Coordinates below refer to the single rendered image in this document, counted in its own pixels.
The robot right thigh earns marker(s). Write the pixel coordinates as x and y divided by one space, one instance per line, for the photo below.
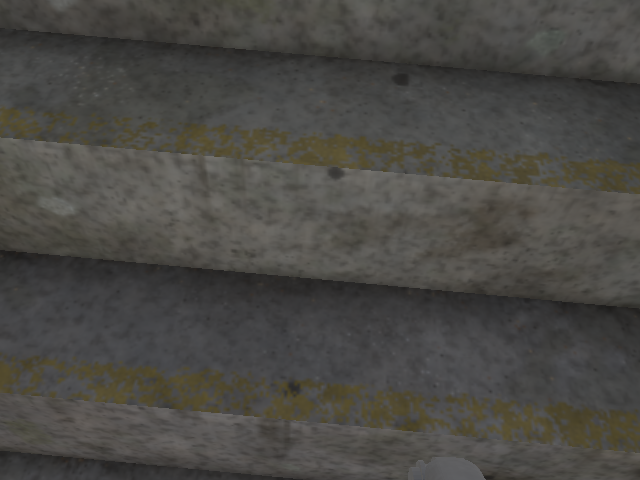
445 468

